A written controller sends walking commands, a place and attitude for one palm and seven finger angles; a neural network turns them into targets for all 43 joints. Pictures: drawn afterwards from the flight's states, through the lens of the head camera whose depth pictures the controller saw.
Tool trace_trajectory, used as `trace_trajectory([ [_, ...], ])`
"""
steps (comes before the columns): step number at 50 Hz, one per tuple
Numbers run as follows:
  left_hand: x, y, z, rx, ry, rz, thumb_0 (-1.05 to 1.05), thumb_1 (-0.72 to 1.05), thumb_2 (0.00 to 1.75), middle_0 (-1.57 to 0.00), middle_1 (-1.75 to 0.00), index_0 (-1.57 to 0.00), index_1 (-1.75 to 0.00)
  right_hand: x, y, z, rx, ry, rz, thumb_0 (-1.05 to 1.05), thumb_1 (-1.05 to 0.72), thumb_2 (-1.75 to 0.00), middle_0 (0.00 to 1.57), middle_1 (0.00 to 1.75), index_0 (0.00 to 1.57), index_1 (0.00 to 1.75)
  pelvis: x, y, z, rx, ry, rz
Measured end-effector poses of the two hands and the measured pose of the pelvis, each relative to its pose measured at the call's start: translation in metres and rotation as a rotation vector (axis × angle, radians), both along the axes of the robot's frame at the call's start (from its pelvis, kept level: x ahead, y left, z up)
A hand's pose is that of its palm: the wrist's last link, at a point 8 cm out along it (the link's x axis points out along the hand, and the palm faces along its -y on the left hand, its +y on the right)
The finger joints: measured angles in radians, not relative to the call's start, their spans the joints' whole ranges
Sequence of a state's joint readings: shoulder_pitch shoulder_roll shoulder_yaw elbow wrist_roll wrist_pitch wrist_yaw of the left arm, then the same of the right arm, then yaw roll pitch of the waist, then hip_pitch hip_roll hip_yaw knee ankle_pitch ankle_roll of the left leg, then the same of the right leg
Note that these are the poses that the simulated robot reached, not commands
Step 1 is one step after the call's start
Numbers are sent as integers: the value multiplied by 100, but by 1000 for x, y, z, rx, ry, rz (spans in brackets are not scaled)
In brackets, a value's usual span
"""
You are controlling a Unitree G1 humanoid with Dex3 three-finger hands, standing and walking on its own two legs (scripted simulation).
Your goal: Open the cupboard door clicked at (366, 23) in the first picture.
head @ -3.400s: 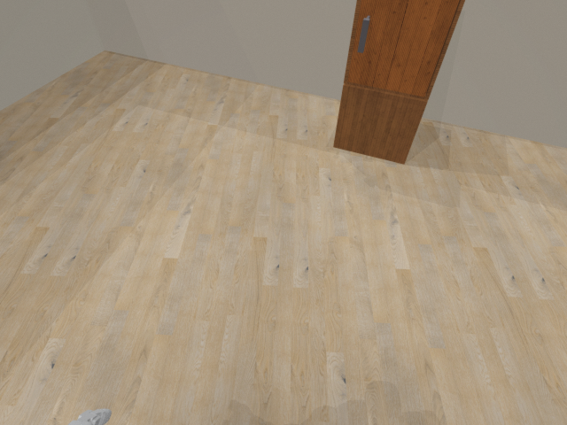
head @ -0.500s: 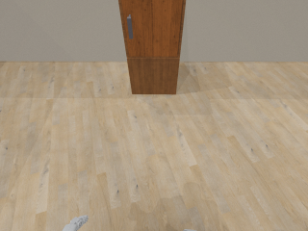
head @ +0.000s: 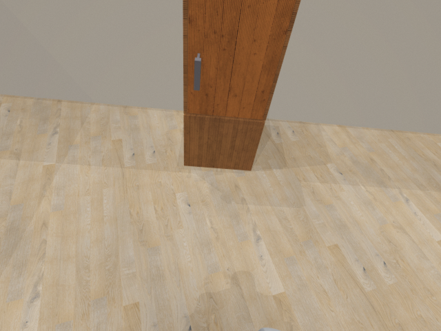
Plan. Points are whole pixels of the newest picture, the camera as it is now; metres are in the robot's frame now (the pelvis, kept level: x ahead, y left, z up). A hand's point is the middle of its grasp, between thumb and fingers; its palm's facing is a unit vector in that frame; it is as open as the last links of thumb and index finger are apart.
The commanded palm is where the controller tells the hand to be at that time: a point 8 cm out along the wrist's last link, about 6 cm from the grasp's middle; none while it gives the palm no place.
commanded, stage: walk to a spot facing it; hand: left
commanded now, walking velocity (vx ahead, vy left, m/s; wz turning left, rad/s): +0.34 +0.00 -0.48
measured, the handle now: (197, 71) +1.06 +0.16 -0.11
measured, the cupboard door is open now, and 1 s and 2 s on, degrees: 0 0 0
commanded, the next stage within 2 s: turn to face it in 0.28 s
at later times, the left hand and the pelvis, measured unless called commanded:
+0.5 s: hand (185, 236) +0.37 +0.10 -0.18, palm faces -0.22 -0.96 -0.19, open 7.4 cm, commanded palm none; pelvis +0.21 -0.04 -0.03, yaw -12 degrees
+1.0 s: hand (158, 243) +0.34 +0.17 -0.18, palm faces -0.03 -0.98 -0.21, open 7.3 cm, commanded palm none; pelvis +0.30 -0.02 +0.00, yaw -5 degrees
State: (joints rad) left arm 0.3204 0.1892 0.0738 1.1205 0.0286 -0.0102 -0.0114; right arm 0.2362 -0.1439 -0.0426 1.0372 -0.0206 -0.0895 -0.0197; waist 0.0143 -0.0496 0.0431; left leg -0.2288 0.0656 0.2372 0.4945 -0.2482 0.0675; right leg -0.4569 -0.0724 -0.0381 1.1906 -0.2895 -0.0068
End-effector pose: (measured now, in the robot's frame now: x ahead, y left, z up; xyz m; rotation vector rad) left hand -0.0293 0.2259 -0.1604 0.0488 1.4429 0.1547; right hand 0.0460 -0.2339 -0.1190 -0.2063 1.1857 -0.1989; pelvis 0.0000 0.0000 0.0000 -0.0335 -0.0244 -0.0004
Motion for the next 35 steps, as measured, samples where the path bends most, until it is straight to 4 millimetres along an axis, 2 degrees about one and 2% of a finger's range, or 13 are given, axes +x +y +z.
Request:
trace_trajectory([
  [5, 85, 11, 9, 13, -94, -47, 1, 91, 90, -20, -30, -20, -30, -18, 16, -1, 29, 116, -83, 0, -94, -90, 20, 30, 20, 30, 40, 8, 7, 8, 5, -39],
  [10, 168, 7, 12, 14, -147, -121, 1, 91, 90, -20, -30, -19, -30, -36, 36, -7, 82, 230, -184, 0, -92, -90, 20, 30, 20, 30, 80, 7, 5, 17, 5, -85],
  [16, 277, -23, 13, 7, -208, -254, 1, 91, 90, -20, -30, -19, -30, -44, 52, -15, 149, 357, -308, 0, -91, -90, 20, 30, 20, 30, 131, -6, -4, 22, 10, -145],
  [20, 352, -53, 9, 10, -285, -336, 1, 91, 90, -20, -30, -19, -30, -34, 48, -25, 186, 433, -375, 0, -91, -90, 20, 30, 20, 30, 170, -24, -17, 18, 13, -189],
  [22, 382, -65, 4, 24, -342, -353, 1, 91, 90, -20, -30, -20, -30, -19, 37, -35, 198, 448, -394, 0, -91, -90, 20, 30, 20, 30, 190, -38, -27, 41, 14, -198],
  [24, 397, -72, 5, 35, -360, -353, 0, 91, 90, -20, -30, -20, -30, 7, 20, -42, 185, 424, -391, 0, -91, -90, 20, 30, 20, 30, 201, -43, -28, 32, 6, -207],
  [30, 406, -75, 18, 65, -306, -342, 0, 91, 90, -20, -30, -20, -30, 124, -29, -38, 110, 177, -324, 0, -91, -90, 20, 30, 20, 30, 232, -48, -11, 22, 1, -210],
  [33, 412, -67, 23, 76, -298, -323, -1, 93, 90, -20, -30, -20, -30, 174, -38, -32, 93, 81, -277, 0, -91, -90, 19, 30, 20, 30, 246, -47, -7, 16, 4, -193],
  [35, 414, -63, 23, 69, -295, -301, -1, 93, 90, -20, -30, -20, -30, 198, -42, -28, 76, 55, -247, 0, -93, -90, 19, 30, 20, 30, 255, -44, -6, 10, 1, -179],
])
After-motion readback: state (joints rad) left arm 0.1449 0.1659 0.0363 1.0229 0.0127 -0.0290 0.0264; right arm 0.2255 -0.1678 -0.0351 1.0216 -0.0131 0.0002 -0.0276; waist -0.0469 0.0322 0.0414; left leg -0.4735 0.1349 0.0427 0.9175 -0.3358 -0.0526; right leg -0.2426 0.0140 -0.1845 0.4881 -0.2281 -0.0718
